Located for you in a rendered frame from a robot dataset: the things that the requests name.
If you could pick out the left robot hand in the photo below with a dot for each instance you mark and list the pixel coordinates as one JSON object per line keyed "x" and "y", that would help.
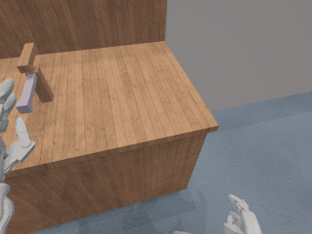
{"x": 21, "y": 148}

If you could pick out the left robot forearm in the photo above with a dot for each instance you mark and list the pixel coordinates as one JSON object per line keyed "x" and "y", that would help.
{"x": 7, "y": 208}

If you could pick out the tap lever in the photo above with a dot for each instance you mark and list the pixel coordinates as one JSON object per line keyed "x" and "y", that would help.
{"x": 24, "y": 105}

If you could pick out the counter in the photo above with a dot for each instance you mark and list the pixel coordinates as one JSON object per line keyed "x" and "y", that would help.
{"x": 115, "y": 119}

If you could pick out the right robot hand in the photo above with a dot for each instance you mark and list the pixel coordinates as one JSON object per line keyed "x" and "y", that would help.
{"x": 244, "y": 223}

